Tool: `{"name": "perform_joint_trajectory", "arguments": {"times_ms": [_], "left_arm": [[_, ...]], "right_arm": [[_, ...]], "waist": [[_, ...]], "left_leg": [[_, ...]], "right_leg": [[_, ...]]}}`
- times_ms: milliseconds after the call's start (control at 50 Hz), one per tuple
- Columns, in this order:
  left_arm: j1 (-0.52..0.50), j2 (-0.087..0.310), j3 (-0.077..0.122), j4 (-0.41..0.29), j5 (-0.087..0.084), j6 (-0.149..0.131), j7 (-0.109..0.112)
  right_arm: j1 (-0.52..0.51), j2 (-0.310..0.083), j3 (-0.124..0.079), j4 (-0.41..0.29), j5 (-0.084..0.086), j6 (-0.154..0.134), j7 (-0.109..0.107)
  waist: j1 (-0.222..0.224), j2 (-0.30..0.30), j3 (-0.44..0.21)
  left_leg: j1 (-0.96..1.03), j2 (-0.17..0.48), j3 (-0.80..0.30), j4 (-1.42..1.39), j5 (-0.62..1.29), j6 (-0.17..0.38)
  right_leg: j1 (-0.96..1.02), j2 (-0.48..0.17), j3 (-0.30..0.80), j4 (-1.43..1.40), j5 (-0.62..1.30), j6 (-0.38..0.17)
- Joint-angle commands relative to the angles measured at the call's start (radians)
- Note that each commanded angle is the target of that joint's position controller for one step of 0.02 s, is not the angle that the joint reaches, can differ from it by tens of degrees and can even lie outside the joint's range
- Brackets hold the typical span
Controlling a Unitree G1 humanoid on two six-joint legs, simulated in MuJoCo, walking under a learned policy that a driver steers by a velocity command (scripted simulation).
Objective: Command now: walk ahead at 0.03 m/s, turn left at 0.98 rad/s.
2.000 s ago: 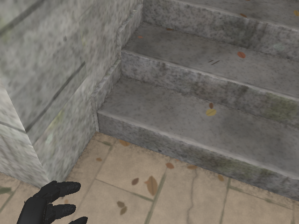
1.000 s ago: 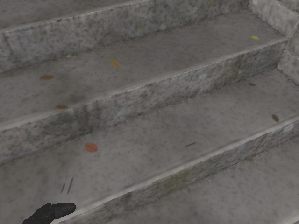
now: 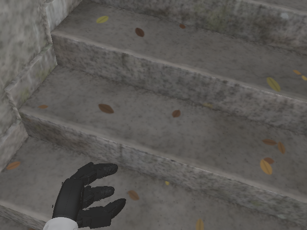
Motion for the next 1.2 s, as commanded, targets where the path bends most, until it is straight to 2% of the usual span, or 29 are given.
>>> {"name": "perform_joint_trajectory", "arguments": {"times_ms": [20,80,200,340,380,420,460,480,500,520,540,560,580,600,620,660,700,800,840,920,1000,1020,1040,1060,1080,1100,1120,1140,1200], "left_arm": [[0.021,0.056,0.039,-0.023,-0.025,0.016,0.036],[0.058,0.091,0.062,-0.015,-0.044,0.012,0.05],[-0.012,0.099,0.048,-0.08,-0.019,0.0,0.052],[0.039,0.126,0.042,-0.116,-0.019,0.019,0.067],[0.023,0.121,0.029,-0.143,-0.005,0.023,0.067],[-0.055,0.058,-0.004,-0.225,0.016,0.013,0.06],[-0.023,0.035,-0.009,-0.245,0.018,0.004,0.039],[0.04,0.097,0.043,-0.213,0.018,-0.012,0.034],[0.236,0.148,0.078,-0.131,0.019,-0.028,0.023],[0.444,0.216,0.114,-0.048,0.008,-0.039,0.015],[0.622,0.331,0.138,0.04,0.045,-0.035,0.014],[0.636,0.356,0.142,0.075,0.03,-0.017,0.028],[0.537,0.303,0.135,0.063,-0.012,-0.018,0.043],[0.461,0.26,0.126,0.089,-0.011,-0.016,0.059],[0.415,0.209,0.11,0.134,-0.013,-0.031,0.062],[0.355,0.08,0.077,0.178,0.005,-0.059,0.061],[0.407,0.037,0.064,0.227,-0.013,-0.068,0.045],[0.558,0.114,0.064,0.303,-0.014,-0.072,0.04],[0.544,0.137,0.062,0.292,-0.026,-0.066,0.051],[0.561,0.222,0.085,0.305,-0.045,-0.086,0.058],[0.507,0.355,0.135,0.311,-0.028,-0.068,0.04],[0.507,0.331,0.132,0.31,-0.018,-0.046,0.028],[0.478,0.276,0.123,0.26,-0.016,-0.053,0.013],[0.453,0.113,0.084,0.197,0.002,-0.061,-0.002],[0.542,0.041,0.053,0.188,-0.056,-0.077,0.002],[0.519,0.116,0.071,0.202,-0.079,-0.079,0.003],[0.439,0.153,0.079,0.192,-0.091,-0.069,0.004],[0.404,0.137,0.076,0.184,-0.075,-0.054,0.011],[0.385,0.118,0.08,0.151,-0.052,-0.003,0.014]], "right_arm": [[-0.11,-0.115,-0.022,-0.157,-0.012,0.01,-0.033],[-0.115,-0.13,-0.023,-0.177,-0.039,0.025,-0.033],[-0.08,-0.12,-0.022,-0.161,-0.019,0.024,-0.053],[-0.058,-0.209,-0.043,-0.103,0.02,0.029,-0.08],[-0.057,-0.214,-0.044,-0.08,0.038,0.028,-0.085],[-0.118,-0.223,-0.047,-0.08,0.058,0.05,-0.08],[-0.217,-0.271,-0.069,-0.066,0.073,0.081,-0.075],[-0.152,-0.297,-0.093,-0.035,0.08,0.073,-0.065],[-0.119,-0.313,-0.096,0.008,0.07,0.04,-0.038],[-0.115,-0.261,-0.086,0.055,0.055,0.001,-0.017],[-0.123,-0.112,-0.057,0.058,0.048,-0.028,0.008],[-0.107,-0.105,-0.051,0.05,-0.004,-0.037,0.052],[-0.194,-0.138,-0.058,0.022,-0.008,-0.057,0.086],[-0.286,-0.139,-0.048,-0.025,0.017,-0.075,0.096],[-0.328,-0.124,-0.035,-0.052,0.004,-0.081,0.104],[-0.258,-0.104,-0.03,-0.035,-0.019,-0.057,0.107],[-0.216,-0.05,-0.015,-0.043,-0.026,-0.055,0.103],[-0.308,-0.019,0.026,-0.136,-0.028,-0.07,0.087],[-0.36,-0.061,0.021,-0.189,0.006,-0.08,0.082],[-0.444,-0.054,0.034,-0.158,0.024,-0.092,0.106],[-0.252,-0.151,-0.027,-0.141,-0.03,-0.127,0.101],[-0.108,-0.154,-0.034,-0.11,-0.036,-0.123,0.099],[0.011,-0.184,-0.046,-0.078,-0.035,-0.119,0.085],[0.065,-0.241,-0.054,-0.065,-0.047,-0.102,0.062],[0.111,-0.33,-0.072,-0.07,-0.106,-0.107,0.057],[0.077,-0.279,-0.069,-0.08,-0.113,-0.108,0.059],[0.036,-0.217,-0.056,-0.059,-0.087,-0.102,0.051],[-0.024,-0.193,-0.045,-0.046,-0.075,-0.1,0.048],[-0.157,-0.119,-0.015,0.013,-0.086,-0.114,0.041]], "waist": [[0.04,0.1,-0.106],[0.036,0.145,-0.08],[-0.01,0.173,-0.094],[-0.024,0.21,-0.082],[-0.017,0.125,-0.093],[0.024,0.095,-0.088],[0.101,0.171,-0.124],[0.115,0.271,-0.2],[0.183,0.257,-0.295],[0.272,0.191,-0.37],[0.288,-0.338,-0.463],[0.243,-0.581,-0.496],[0.235,-0.422,-0.234],[0.19,-0.271,-0.027],[0.143,-0.155,0.085],[0.063,-0.089,0.078],[0.04,-0.067,0.052],[0.082,-0.089,0.026],[0.085,-0.067,0.032],[0.148,-0.077,0.062],[0.027,-0.162,-0.015],[-0.049,-0.173,-0.075],[-0.09,-0.116,-0.157],[-0.053,0.141,-0.247],[-0.008,0.474,-0.484],[-0.02,0.324,-0.475],[-0.017,0.21,-0.343],[0.013,0.142,-0.271],[0.103,0.153,-0.14]], "left_leg": [[0.144,0.195,-0.409,-0.26,-0.115,-0.005],[0.18,0.213,-0.457,-0.262,-0.151,0.053],[0.509,0.326,-0.498,-0.156,0.413,0.118],[0.544,0.392,-0.485,-0.094,0.663,0.075],[0.522,0.396,-0.474,-0.091,0.669,0.058],[0.366,0.36,-0.471,-0.176,0.584,0.041],[0.115,0.31,-0.379,-0.349,0.544,0.037],[0.093,0.328,-0.361,-0.319,0.787,0.009],[0.119,0.317,-0.281,-0.261,1.104,0.015],[0.133,0.27,-0.243,-0.046,1.17,0.025],[-0.087,0.099,-0.205,0.334,0.341,-0.018],[-0.21,-0.012,-0.156,0.732,-0.149,-0.084],[-0.364,0.024,-0.128,0.969,-0.167,-0.088],[-0.451,0.079,-0.047,1.004,-0.138,-0.084],[-0.466,0.11,0.005,1.028,-0.126,-0.069],[-0.389,0.163,0.044,1.091,-0.065,-0.05],[-0.439,0.186,0.065,1.06,-0.003,-0.032],[-0.743,0.253,0.088,1.009,0.041,-0.079],[-0.738,0.308,0.061,0.848,0.097,-0.128],[-0.123,0.291,0.298,0.207,0.157,-0.145],[0.039,0.198,0.259,-0.08,0.109,-0.1],[0.183,0.192,0.26,-0.206,0.102,-0.087],[0.439,0.279,0.189,-0.168,0.211,-0.097],[0.662,0.497,-0.037,-0.019,0.563,-0.134],[0.793,0.708,-0.359,-0.182,0.524,0.051],[0.689,0.686,-0.41,-0.283,0.251,0.081],[0.572,0.66,-0.276,-0.286,0.016,0.05],[0.433,0.628,-0.191,-0.295,-0.015,0.024],[0.162,0.596,0.07,-0.322,0.272,0.024]], "right_leg": [[-0.057,0.038,-0.047,0.035,0.034,0.055],[-0.127,0.056,-0.008,0.218,-0.049,0.088],[-0.379,0.046,-0.048,0.423,-0.191,0.128],[-0.515,-0.008,-0.044,0.694,-0.406,0.138],[-0.511,-0.03,-0.049,0.652,-0.412,0.137],[-0.369,-0.09,-0.073,0.254,-0.346,0.114],[0.057,-0.068,-0.264,-0.242,-0.345,0.068],[0.333,-0.034,-0.247,-0.306,-0.379,0.03],[0.54,0.005,-0.337,-0.312,-0.275,-0.008],[0.718,0.004,-0.202,-0.524,-0.292,-0.063],[0.927,-0.235,0.333,-0.894,-0.339,-0.214],[0.821,-0.413,0.977,-1.293,-0.638,-0.354],[0.632,-0.396,1.026,-1.366,-1.007,-0.351],[0.465,-0.371,0.838,-1.315,-1.027,-0.317],[0.339,-0.351,0.688,-1.251,-0.879,-0.289],[0.205,-0.3,0.409,-1.12,-0.694,-0.212],[0.276,-0.281,0.265,-1.116,-0.563,-0.208],[0.596,-0.304,0.152,-1.289,-0.361,-0.23],[0.636,-0.328,0.114,-1.335,-0.298,-0.218],[0.402,-0.291,-0.094,-1.596,-0.178,-0.205],[0.774,-0.28,-0.089,-1.283,0.637,-0.137],[0.767,-0.248,-0.101,-1.085,0.696,-0.106],[0.567,-0.201,-0.077,-0.893,0.551,-0.065],[0.289,-0.118,-0.065,-0.578,-0.199,-0.026],[0.081,-0.019,-0.027,-0.224,-0.31,0.003],[0.024,-0.081,0.016,-0.018,-0.233,0.026],[-0.06,-0.13,-0.039,0.061,-0.171,0.026],[-0.044,-0.159,-0.079,0.146,-0.107,0.028],[-0.014,-0.151,-0.115,0.392,-0.035,0.037]]}}
Keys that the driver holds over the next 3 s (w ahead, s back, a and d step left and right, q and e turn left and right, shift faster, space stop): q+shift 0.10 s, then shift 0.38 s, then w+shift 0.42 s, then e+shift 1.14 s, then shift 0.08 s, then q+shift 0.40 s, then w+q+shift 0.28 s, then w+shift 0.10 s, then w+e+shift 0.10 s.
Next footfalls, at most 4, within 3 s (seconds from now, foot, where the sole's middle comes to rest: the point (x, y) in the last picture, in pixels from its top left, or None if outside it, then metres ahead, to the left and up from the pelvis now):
0.52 right None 0.33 -0.27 -0.59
1.04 left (96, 203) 0.53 0.16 -0.59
1.58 right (173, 137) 0.71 -0.13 -0.43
2.20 left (125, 104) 0.88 0.05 -0.43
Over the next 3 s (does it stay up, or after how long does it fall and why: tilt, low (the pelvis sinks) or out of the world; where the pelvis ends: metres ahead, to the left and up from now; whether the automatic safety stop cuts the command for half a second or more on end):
stays up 0.85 -0.06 0.33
